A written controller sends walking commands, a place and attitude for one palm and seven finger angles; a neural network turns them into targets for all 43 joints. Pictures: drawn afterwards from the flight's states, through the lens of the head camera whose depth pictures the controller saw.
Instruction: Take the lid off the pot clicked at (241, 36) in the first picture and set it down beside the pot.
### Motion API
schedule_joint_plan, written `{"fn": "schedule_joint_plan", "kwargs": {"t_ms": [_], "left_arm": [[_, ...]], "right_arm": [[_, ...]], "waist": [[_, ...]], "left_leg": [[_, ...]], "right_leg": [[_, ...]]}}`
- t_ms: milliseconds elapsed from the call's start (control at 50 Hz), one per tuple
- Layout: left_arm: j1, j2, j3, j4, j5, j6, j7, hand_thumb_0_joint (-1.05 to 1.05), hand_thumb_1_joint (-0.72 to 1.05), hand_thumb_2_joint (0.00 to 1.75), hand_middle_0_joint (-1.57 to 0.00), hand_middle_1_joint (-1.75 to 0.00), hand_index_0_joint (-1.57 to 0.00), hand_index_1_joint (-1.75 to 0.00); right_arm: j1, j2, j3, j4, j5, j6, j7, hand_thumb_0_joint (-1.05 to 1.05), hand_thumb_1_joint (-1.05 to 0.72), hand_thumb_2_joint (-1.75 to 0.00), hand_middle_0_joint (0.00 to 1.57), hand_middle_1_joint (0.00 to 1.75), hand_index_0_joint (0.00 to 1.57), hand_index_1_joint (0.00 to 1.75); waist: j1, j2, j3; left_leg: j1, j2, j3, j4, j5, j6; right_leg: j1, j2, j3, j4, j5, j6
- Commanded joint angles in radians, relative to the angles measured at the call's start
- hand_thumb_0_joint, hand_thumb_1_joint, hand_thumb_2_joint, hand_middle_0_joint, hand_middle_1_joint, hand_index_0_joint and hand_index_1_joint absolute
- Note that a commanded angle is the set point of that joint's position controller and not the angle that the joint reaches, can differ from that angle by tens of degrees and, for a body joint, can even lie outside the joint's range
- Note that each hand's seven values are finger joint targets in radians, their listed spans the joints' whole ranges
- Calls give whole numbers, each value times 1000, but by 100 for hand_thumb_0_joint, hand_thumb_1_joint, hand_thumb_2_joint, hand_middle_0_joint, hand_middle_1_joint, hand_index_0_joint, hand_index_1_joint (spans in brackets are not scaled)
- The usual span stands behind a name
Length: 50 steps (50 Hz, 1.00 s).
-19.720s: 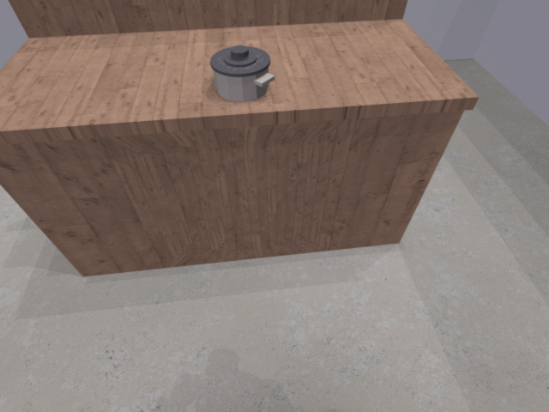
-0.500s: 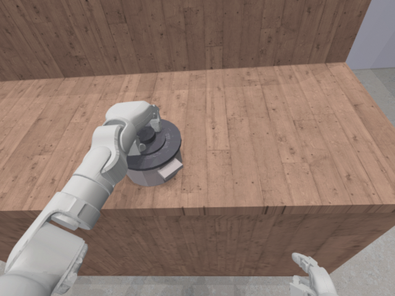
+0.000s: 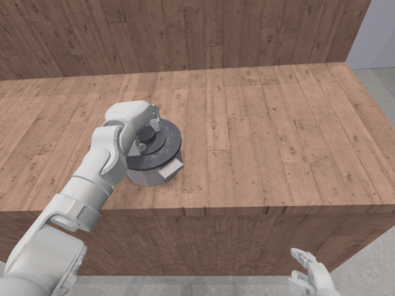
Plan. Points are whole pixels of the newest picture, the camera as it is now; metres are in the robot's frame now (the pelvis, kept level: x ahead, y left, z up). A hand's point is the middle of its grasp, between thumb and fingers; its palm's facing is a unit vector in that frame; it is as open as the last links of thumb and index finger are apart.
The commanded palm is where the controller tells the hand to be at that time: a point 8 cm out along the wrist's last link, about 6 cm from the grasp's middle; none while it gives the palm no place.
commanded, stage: lift the lid straight up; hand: left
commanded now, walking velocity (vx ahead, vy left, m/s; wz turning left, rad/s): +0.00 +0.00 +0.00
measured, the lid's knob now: (145, 135) +0.44 +0.14 +0.09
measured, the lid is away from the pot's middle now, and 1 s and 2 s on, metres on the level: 0.00 0.02 0.02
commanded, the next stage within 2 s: move the lid sideways beside the pot in 1.96 s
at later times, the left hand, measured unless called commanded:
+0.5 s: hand (135, 126) +0.42 +0.15 +0.14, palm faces -0.23 -0.06 -0.97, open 8.0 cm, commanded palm +0.39 +0.15 +0.22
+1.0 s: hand (128, 109) +0.42 +0.15 +0.18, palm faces -0.17 -0.04 -0.99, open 8.0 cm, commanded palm +0.39 +0.15 +0.26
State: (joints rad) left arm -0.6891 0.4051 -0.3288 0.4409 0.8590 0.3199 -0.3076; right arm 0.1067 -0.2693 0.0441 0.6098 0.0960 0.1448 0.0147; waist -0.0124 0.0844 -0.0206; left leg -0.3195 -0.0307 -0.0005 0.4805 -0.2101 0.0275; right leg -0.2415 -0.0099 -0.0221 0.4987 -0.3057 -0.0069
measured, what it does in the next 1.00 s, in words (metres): stands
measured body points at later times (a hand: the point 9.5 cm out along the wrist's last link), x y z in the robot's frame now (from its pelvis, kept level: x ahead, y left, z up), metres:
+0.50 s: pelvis +0.00 +0.00 +0.00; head +0.02 -0.04 +0.45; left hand +0.42 +0.15 +0.19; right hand +0.19 -0.22 -0.11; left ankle +0.02 +0.11 -0.74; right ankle -0.03 -0.11 -0.74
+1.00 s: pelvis +0.00 +0.00 +0.00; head +0.01 -0.03 +0.45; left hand +0.42 +0.15 +0.24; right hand +0.19 -0.22 -0.11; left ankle +0.02 +0.11 -0.74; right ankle -0.03 -0.11 -0.74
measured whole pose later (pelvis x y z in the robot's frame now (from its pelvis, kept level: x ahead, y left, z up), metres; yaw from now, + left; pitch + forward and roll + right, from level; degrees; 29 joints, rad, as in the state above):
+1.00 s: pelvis +0.00 +0.00 +0.00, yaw +1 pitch +2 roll +0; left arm -0.83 0.46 -0.34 0.37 0.85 0.37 -0.40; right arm 0.08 -0.27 0.05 0.62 0.09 0.11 0.01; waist 0.00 0.09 -0.01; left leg -0.30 -0.04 -0.01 0.45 -0.19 0.03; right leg -0.22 -0.02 -0.03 0.47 -0.29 0.00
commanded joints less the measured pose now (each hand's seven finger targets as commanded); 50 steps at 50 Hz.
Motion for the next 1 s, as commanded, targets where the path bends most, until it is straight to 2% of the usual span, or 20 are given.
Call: {"fn": "schedule_joint_plan", "kwargs": {"t_ms": [0, 80, 140, 180, 220, 260, 380, 440, 480, 540, 560, 640, 680, 720, 780, 840, 860, 920, 960, 980], "left_arm": [[-465, 232, 142, -201, 26, 7, 43, 0, 53, 113, -99, -103, -85, -92], [-517, 219, 127, -229, 21, 14, 43, 0, 53, 113, -99, -103, -85, -92], [-548, 256, 154, -265, 26, 14, 42, 0, 54, 113, -99, -103, -86, -92], [-544, 213, 119, -249, 19, 17, 39, 0, 54, 113, -99, -103, -86, -92], [-567, 221, 123, -233, 19, 26, 38, 0, 54, 113, -99, -103, -86, -92], [-590, 279, 177, -271, 15, 22, 38, 0, 54, 113, -99, -103, -86, -92], [-570, 216, 123, -244, 16, 30, 17, 0, 54, 113, -100, -103, -86, -92], [-588, 268, 162, -228, 22, 34, 11, 0, 54, 113, -100, -103, -86, -92], [-628, 255, 148, -292, 18, 28, 7, 0, 54, 113, -100, -103, -86, -92], [-619, 250, 143, -250, 23, 38, -2, 0, 54, 113, -100, -103, -86, -92], [-602, 290, 186, -246, 12, 34, 0, 0, 54, 113, -100, -103, -86, -92], [-639, 257, 141, -253, 26, 39, -16, 0, 54, 113, -100, -103, -86, -92], [-666, 255, 140, -326, 20, 34, -20, 0, 54, 113, -100, -103, -86, -92], [-642, 242, 132, -286, 23, 44, -25, 0, 54, 113, -100, -103, -86, -92], [-672, 291, 172, -284, 21, 42, -27, 0, 54, 113, -100, -103, -86, -92], [-695, 267, 144, -248, 32, 50, -31, 0, 54, 113, -100, -103, -86, -92], [-691, 269, 154, -264, 15, 43, -30, 0, 54, 113, -100, -103, -86, -92], [-724, 295, 166, -291, 32, 44, -33, 0, 54, 113, -100, -103, -86, -92], [-710, 258, 145, -304, 12, 41, -38, 0, 54, 113, -100, -103, -86, -92], [-704, 262, 145, -299, 21, 44, -41, 0, 54, 113, -100, -103, -86, -92]], "right_arm": [[-130, -89, -30, -152, -4, -46, -8, 0, -90, -90, 20, 30, 20, 30], [-125, -86, -34, -148, -6, -50, -11, 0, -90, -90, 20, 30, 20, 30], [-134, -85, -31, -145, -7, -60, -11, 0, -90, -90, 20, 30, 20, 30], [-126, -82, -35, -140, -7, -58, -9, 0, -90, -90, 20, 30, 20, 30], [-126, -86, -31, -132, -4, -60, -11, 0, -90, -90, 20, 30, 20, 30], [-130, -98, -36, -133, -10, -66, -12, 0, -90, -90, 20, 30, 20, 30], [-134, -84, -33, -138, -9, -71, -5, 0, -90, -90, 20, 30, 20, 30], [-138, -90, -25, -133, -9, -71, -10, 0, -90, -90, 20, 30, 20, 30], [-135, -85, -32, -141, -11, -73, -8, 0, -90, -90, 20, 30, 20, 30], [-142, -87, -26, -137, -9, -73, -9, 0, -90, -90, 20, 30, 20, 30], [-136, -98, -34, -135, -10, -74, -9, 0, -90, -90, 20, 30, 20, 30], [-154, -87, -24, -143, -7, -74, -12, 0, -90, -90, 20, 30, 20, 30], [-150, -84, -31, -151, -8, -77, -5, 0, -90, -90, 20, 30, 20, 30], [-150, -85, -29, -147, -7, -77, -4, 0, -90, -90, 20, 30, 20, 30], [-146, -87, -27, -142, -9, -75, -6, 0, -90, -90, 20, 30, 20, 30], [-155, -88, -22, -135, -7, -74, -10, 0, -90, -90, 20, 30, 20, 30], [-151, -97, -29, -139, -8, -74, -8, 0, -90, -90, 20, 30, 20, 30], [-162, -86, -23, -145, -10, -81, -10, 0, -90, -90, 20, 30, 20, 30], [-163, -92, -29, -148, -9, -80, -2, 0, -90, -90, 20, 30, 20, 30], [-164, -80, -25, -149, -9, -80, 1, 0, -90, -90, 20, 30, 20, 30]], "waist": [[5, -95, -374], [-3, -78, -396], [4, -70, -419], [-7, -74, -397], [-6, -87, -375], [0, -80, -414], [2, -92, -405], [9, -108, -401], [5, -98, -436], [7, -93, -401], [4, -105, -405], [6, -89, -398], [6, -68, -450], [5, -67, -419], [10, -110, -423], [6, -96, -394], [0, -90, -400], [14, -77, -432], [4, -66, -437], [14, -82, -441]], "left_leg": [[232, -9, -18, -9, 255, 43], [259, -6, -26, -14, 267, 45], [282, -8, -34, -11, 296, 44], [276, -3, -28, -15, 285, 44], [263, -5, -32, -22, 264, 43], [280, -8, -34, -15, 281, 47], [277, -9, -31, -17, 300, 44], [260, -13, -30, -22, 292, 43], [288, -10, -30, -19, 323, 46], [273, -13, -31, -22, 301, 43], [270, -11, -29, -16, 296, 47], [276, -12, -28, -23, 302, 43], [313, -9, -33, -18, 348, 45], [304, -10, -34, -16, 346, 42], [284, -10, -30, -25, 316, 45], [282, -10, -32, -30, 293, 40], [285, -10, -32, -24, 298, 44], [298, -10, -33, -28, 311, 42], [309, -9, -39, -18, 346, 42], [304, -7, -36, -26, 336, 40]], "right_leg": [[68, 19, -4, -42, 409, -23], [61, 24, -10, -42, 390, -26], [70, 24, -7, -40, 418, -29], [55, 25, -11, -44, 403, -27], [48, 24, -13, -49, 394, -28], [73, 19, -7, -51, 414, -31], [71, 22, -13, -46, 422, -27], [90, 17, -7, -49, 442, -25], [101, 17, -7, -46, 458, -24], [79, 16, -10, -51, 439, -25], [90, 13, -6, -55, 442, -27], [74, 15, -9, -52, 435, -26], [93, 17, -8, -46, 452, -27], [73, 17, -11, -48, 448, -29], [97, 16, -8, -54, 443, -25], [62, 17, -15, -58, 405, -29], [66, 12, -14, -61, 409, -32], [87, 13, -9, -54, 423, -31], [79, 10, -13, -53, 435, -35], [88, 16, -15, -51, 420, -30]]}}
